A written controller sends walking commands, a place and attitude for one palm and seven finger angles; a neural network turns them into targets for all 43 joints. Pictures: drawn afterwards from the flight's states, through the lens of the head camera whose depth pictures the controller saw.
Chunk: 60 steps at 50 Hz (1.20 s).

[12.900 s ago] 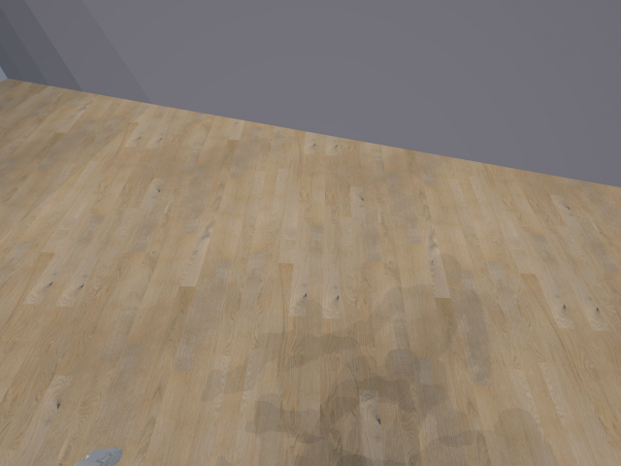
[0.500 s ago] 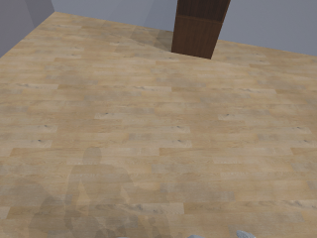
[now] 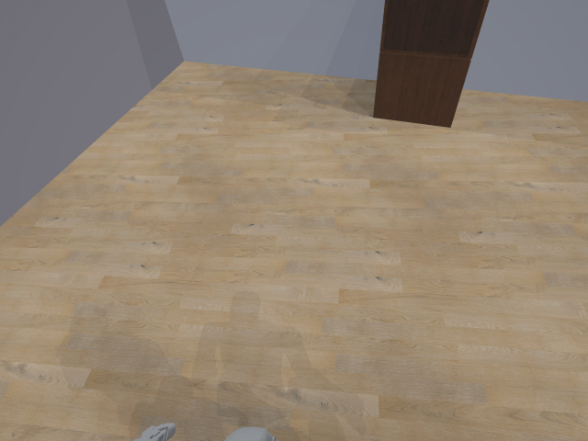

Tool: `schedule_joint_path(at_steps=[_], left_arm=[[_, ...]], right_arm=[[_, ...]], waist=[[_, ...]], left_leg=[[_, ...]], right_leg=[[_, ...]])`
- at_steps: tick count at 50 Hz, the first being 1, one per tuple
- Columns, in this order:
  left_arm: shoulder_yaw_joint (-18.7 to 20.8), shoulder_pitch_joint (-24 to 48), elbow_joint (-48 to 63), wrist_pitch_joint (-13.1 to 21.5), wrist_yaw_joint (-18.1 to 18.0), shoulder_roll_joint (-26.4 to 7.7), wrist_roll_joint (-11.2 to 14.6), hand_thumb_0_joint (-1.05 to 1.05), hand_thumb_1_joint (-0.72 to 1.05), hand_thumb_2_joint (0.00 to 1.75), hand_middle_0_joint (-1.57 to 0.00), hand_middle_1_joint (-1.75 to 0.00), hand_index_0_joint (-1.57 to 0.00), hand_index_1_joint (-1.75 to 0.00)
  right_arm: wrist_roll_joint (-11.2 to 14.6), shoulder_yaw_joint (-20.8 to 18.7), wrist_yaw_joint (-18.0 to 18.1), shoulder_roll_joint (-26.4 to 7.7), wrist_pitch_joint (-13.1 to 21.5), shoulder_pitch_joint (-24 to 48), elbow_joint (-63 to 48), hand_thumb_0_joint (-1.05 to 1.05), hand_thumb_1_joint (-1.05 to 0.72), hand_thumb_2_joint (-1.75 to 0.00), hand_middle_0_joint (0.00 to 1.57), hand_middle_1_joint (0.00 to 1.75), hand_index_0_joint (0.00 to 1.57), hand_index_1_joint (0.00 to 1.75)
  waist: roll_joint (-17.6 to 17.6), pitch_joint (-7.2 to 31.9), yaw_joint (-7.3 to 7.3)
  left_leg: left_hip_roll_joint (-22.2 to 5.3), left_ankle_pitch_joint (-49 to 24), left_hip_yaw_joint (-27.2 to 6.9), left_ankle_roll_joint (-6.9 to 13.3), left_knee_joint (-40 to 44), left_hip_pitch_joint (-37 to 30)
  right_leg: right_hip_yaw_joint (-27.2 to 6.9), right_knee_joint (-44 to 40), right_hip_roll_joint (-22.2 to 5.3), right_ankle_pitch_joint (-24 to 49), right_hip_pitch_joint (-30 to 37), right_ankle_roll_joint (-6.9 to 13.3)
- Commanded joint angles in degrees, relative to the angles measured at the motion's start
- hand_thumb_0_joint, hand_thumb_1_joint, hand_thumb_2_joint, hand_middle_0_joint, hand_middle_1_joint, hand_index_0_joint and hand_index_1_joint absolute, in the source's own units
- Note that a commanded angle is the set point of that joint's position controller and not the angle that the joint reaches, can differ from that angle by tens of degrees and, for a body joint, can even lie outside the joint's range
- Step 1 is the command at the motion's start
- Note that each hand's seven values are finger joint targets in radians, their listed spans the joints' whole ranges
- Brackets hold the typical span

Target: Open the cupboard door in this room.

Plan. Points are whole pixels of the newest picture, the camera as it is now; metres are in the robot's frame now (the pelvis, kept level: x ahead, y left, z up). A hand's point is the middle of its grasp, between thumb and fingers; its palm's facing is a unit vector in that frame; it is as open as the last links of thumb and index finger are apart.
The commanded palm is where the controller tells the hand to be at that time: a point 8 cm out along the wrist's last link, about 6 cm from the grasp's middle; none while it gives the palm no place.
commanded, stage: turn or walk to find it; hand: left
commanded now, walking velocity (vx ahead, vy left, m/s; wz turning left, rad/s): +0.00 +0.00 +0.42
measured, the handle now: out of the picture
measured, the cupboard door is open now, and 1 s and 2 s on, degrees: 0 0 0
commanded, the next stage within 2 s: stand and wait in 0.22 s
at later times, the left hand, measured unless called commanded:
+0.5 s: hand out of the picture -0.07 +0.25 -0.18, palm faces +0.23 -0.94 -0.24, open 7.4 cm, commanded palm none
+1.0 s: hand out of the picture -0.05 +0.20 -0.18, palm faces +0.24 -0.95 -0.20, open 7.3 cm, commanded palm none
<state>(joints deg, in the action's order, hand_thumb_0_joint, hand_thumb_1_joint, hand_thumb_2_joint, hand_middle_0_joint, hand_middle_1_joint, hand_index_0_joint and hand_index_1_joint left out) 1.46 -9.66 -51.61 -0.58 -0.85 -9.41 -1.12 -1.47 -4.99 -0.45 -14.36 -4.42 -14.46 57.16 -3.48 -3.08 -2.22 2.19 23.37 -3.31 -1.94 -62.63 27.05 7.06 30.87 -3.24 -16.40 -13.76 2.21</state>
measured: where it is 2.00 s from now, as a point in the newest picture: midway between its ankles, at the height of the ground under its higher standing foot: outside the picture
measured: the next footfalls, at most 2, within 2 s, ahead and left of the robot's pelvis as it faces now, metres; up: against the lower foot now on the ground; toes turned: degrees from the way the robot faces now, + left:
left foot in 0.36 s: -0.03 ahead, +0.16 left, +0.00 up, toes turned +13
right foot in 0.72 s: +0.03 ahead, -0.08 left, +0.00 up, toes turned +5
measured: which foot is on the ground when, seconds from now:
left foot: up 0.00-0.34, down 0.36-1.00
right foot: down 0.00-0.36, up 0.38-0.70, down 0.72-1.00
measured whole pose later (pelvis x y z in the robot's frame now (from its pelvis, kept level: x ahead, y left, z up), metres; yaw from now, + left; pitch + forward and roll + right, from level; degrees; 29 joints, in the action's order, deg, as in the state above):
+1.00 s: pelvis -0.03 +0.02 +0.00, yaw +12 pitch -1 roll +0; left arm 0.8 -13.4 -64.2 -0.7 -1.2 -9.0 -0.7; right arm -0.8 -1.4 1.8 -10.5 -1.0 -15.4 65.6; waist -0.5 -2.2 -0.3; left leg -1.6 16.7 0.3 -1.6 -28.3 10.2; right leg 6.7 29.2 -2.1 -16.2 -11.7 0.8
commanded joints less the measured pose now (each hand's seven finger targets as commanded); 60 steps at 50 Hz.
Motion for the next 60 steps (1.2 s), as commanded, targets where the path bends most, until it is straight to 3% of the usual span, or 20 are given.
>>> schedule_joint_path(at_steps=[1, 12, 14, 16, 17, 18, 19, 20, 22, 24, 29, 34, 35, 37, 38, 39, 41, 44, 49, 60], left_arm=[[2.5, -0.5, 3.5, 1.5, -1.1, -10.1, 0.2, 0.00, 0.90, 0.90, -0.20, -0.30, -0.20, -0.30], [3.8, -7.7, -1.5, 0.9, -1.0, -14.1, -0.8, 0.00, 0.90, 0.90, -0.20, -0.30, -0.20, -0.30], [3.7, -7.5, -2.6, 0.8, -0.9, -14.4, -0.7, 0.00, 0.90, 0.90, -0.20, -0.30, -0.20, -0.30], [3.4, -6.2, -3.4, 0.4, -0.9, -13.2, 0.1, 0.00, 0.90, 0.90, -0.20, -0.30, -0.20, -0.30], [3.0, -6.7, -2.7, 0.0, -0.8, -10.5, 0.5, 0.00, 0.90, 0.90, -0.20, -0.30, -0.20, -0.30], [1.8, -6.7, -1.4, -0.3, -0.6, -6.9, 0.6, 0.00, 0.90, 0.90, -0.20, -0.30, -0.20, -0.30], [1.3, -4.0, -1.6, -1.0, -0.8, -7.1, 0.2, 0.00, 0.90, 0.90, -0.20, -0.30, -0.20, -0.30], [1.3, -3.4, -2.6, -1.5, -0.9, -6.7, 0.2, 0.00, 0.90, 0.90, -0.20, -0.30, -0.20, -0.30], [1.3, -4.3, -5.2, -1.3, -0.3, -7.0, 0.1, 0.00, 0.90, 0.90, -0.20, -0.30, -0.20, -0.30], [0.8, -6.7, -7.0, -1.1, -0.1, -6.3, 0.2, 0.00, 0.90, 0.90, -0.20, -0.30, -0.20, -0.30], [0.3, -4.3, -6.9, -0.8, -0.5, -5.7, 0.4, 0.00, 0.90, 0.90, -0.20, -0.30, -0.20, -0.30], [0.2, -9.9, -8.8, 0.0, -0.9, -4.9, 0.2, 0.00, 0.90, 0.90, -0.20, -0.30, -0.20, -0.30], [0.2, -11.1, -9.4, 0.5, -1.0, -5.5, 0.1, 0.00, 0.90, 0.90, -0.20, -0.30, -0.20, -0.30], [0.3, -9.5, -9.0, 1.3, -1.2, -9.4, -0.2, 0.00, 0.90, 0.90, -0.20, -0.30, -0.20, -0.30], [1.0, -8.5, -8.7, 1.7, -1.0, -10.9, 0.0, 0.00, 0.90, 0.90, -0.20, -0.30, -0.20, -0.30], [1.0, -8.0, -8.4, 1.7, -1.0, -10.3, 0.0, 0.00, 0.90, 0.90, -0.20, -0.30, -0.20, -0.30], [0.9, -6.0, -8.4, 1.5, -1.0, -8.7, 0.0, 0.00, 0.90, 0.90, -0.20, -0.30, -0.20, -0.30], [0.6, -4.9, -9.0, 1.7, -0.9, -8.1, 0.6, 0.00, 0.90, 0.90, -0.20, -0.30, -0.20, -0.30], [0.7, -4.7, -10.1, 0.7, -1.0, -7.2, 1.0, 0.00, 0.90, 0.90, -0.20, -0.30, -0.20, -0.30], [3.0, -3.5, -6.3, -0.2, -1.2, -9.5, 0.3, 0.00, 0.90, 0.90, -0.20, -0.30, -0.20, -0.30]], right_arm=[[0.1, -0.8, -0.6, -3.4, 1.0, -1.3, -3.2, 0.00, -0.90, -0.90, 0.20, 0.30, 0.20, 0.30], [1.0, 1.2, -0.1, -1.6, 2.2, 5.8, -4.5, 0.00, -0.90, -0.90, 0.20, 0.30, 0.20, 0.30], [1.2, 1.5, 0.2, -1.2, 2.7, 3.9, -3.7, 0.00, -0.90, -0.90, 0.20, 0.30, 0.20, 0.30], [1.0, 1.5, 0.4, -2.2, 3.5, 0.1, -2.1, 0.00, -0.90, -0.90, 0.20, 0.30, 0.20, 0.30], [0.7, 0.8, 0.4, -5.9, 4.2, -1.2, -1.9, 0.00, -0.90, -0.90, 0.20, 0.30, 0.20, 0.30], [0.4, 0.2, 0.7, -10.2, 4.3, -1.3, -2.2, 0.00, -0.90, -0.90, 0.20, 0.30, 0.20, 0.30], [0.3, 0.1, 1.3, -10.7, 4.0, -0.7, -1.7, 0.00, -0.90, -0.90, 0.20, 0.30, 0.20, 0.30], [0.3, 0.5, 1.9, -9.5, 4.2, 1.3, -1.4, 0.00, -0.90, -0.90, 0.20, 0.30, 0.20, 0.30], [0.4, 1.8, 2.3, -6.1, 4.4, 5.6, -1.5, 0.00, -0.90, -0.90, 0.20, 0.30, 0.20, 0.30], [0.7, 2.0, 2.4, -5.4, 5.0, 5.7, -1.0, 0.00, -0.90, -0.90, 0.20, 0.30, 0.20, 0.30], [0.7, 1.4, 2.3, -5.6, 4.7, 3.1, 0.7, 0.00, -0.90, -0.90, 0.20, 0.30, 0.20, 0.30], [0.8, 1.1, 2.1, -4.5, 4.5, 4.5, 0.8, 0.00, -0.90, -0.90, 0.20, 0.30, 0.20, 0.30], [1.1, 1.2, 2.0, -3.5, 4.5, 4.2, 1.1, 0.00, -0.90, -0.90, 0.20, 0.30, 0.20, 0.30], [1.6, 2.1, 1.5, 0.6, 4.5, 2.6, 0.7, 0.00, -0.90, -0.90, 0.20, 0.30, 0.20, 0.30], [1.2, 2.2, 1.6, 0.8, 3.6, 2.9, 0.8, 0.00, -0.90, -0.90, 0.20, 0.30, 0.20, 0.30], [0.8, 2.0, 1.6, -0.2, 3.2, 3.5, 0.7, 0.00, -0.90, -0.90, 0.20, 0.30, 0.20, 0.30], [0.7, 2.3, 1.8, 0.7, 3.3, 1.2, 2.4, 0.00, -0.90, -0.90, 0.20, 0.30, 0.20, 0.30], [0.8, 2.8, 2.0, 1.2, 4.0, -2.4, 4.7, 0.00, -0.90, -0.90, 0.20, 0.30, 0.20, 0.30], [0.8, 3.3, 2.1, -0.4, 4.8, -2.0, 6.2, 0.00, -0.90, -0.90, 0.20, 0.30, 0.20, 0.30], [0.5, 1.4, 1.4, -0.5, 3.3, -3.2, 2.3, 0.00, -0.90, -0.90, 0.20, 0.30, 0.20, 0.30]], waist=[[12.8, 0.8, 1.30], [15.1, 4.6, 5.30], [14.7, 6.0, 4.18], [11.5, 6.8, 1.62], [0.8, 7.8, 0.91], [-12.1, 6.0, 0.97], [-10.1, 4.8, -0.33], [-11.7, 4.0, 0.75], [-7.1, 0.3, 2.54], [-4.3, 2.1, 3.03], [-4.1, 1.4, 1.35], [-2.7, 2.9, 3.81], [0.0, 3.0, 4.16], [11.3, 2.5, 2.46], [20.8, 0.9, 3.01], [21.0, -1.5, 3.63], [13.3, -1.8, 2.24], [8.5, 2.7, 1.43], [0.3, 0.3, 2.96], [7.8, 1.4, 2.45]], left_leg=[[-3.7, -4.4, 0.5, -1.6, -7.6, 4.2], [-4.4, 4.4, 6.4, -1.3, 17.2, -3.2], [-3.4, 0.9, 7.9, -0.7, 25.0, -7.9], [-4.2, -11.4, 7.9, 0.3, 38.9, -18.9], [-11.7, -18.3, -1.1, 2.7, 43.6, -25.7], [-23.0, -32.5, -13.6, 8.4, 45.1, -27.1], [-25.0, -32.0, -13.3, 11.8, 46.4, -21.9], [-22.9, -30.2, -11.6, 11.7, 46.8, -19.5], [-18.3, -31.3, -5.8, 10.9, 46.0, -17.5], [-16.4, -38.0, -2.2, 10.4, 44.7, -21.7], [-16.5, -41.5, -3.6, 11.0, 43.8, -22.2], [-14.0, -31.6, -4.0, 8.8, 40.2, -18.1], [-11.9, -26.3, -3.1, 6.7, 38.0, -15.7], [-5.0, -10.5, 2.8, 2.4, 33.6, -10.9], [-2.9, -1.5, 4.0, 1.3, 31.0, -10.4], [-3.7, 2.2, 3.0, 1.5, 27.4, -10.6], [-4.6, -0.3, 2.8, 1.7, 26.3, -11.0], [-5.5, -11.6, 2.7, 1.5, 35.2, -16.3], [-8.8, -21.7, -0.6, 2.4, 39.8, -13.9], [-5.9, -12.2, 0.8, 2.1, 29.6, -8.3]], right_leg=[[-8.4, -15.0, -14.1, 9.2, 2.0, 2.9], [-6.0, -9.2, -18.2, 24.5, 9.6, 6.5], [-5.0, -6.8, -17.3, 26.6, 9.2, 5.3], [-1.9, -1.8, -14.7, 20.5, 3.0, 1.1], [1.5, 5.5, -9.7, 9.2, -4.7, -2.4], [2.5, 12.9, -4.3, -12.7, -14.0, -5.4], [-1.7, 20.3, -3.4, -18.1, -12.5, -5.4], [-4.9, 23.7, -3.3, -16.9, -12.6, -5.3], [-6.0, 25.8, -2.9, -10.6, -12.2, -5.2], [-5.7, 24.7, -2.3, -7.9, -12.1, -5.7], [-3.9, 14.0, -2.0, -9.3, -8.1, -6.3], [-2.1, -1.5, -1.1, 1.1, 1.2, -5.9], [-3.2, -7.5, -2.1, 6.8, 4.9, -5.5], [-13.6, -11.5, -12.2, 13.7, 6.3, -1.0], [-18.3, -15.4, -14.9, 10.5, 2.6, 2.8], [-19.0, -17.6, -15.4, 7.5, -0.8, 5.0], [-15.8, -14.8, -13.7, 11.7, -0.4, 5.8], [-10.4, -9.7, -10.3, 16.0, 1.9, 2.7], [-5.0, -7.3, -5.2, 9.4, 4.1, -1.8], [-6.1, -9.0, -12.2, -1.0, 0.6, 1.2]])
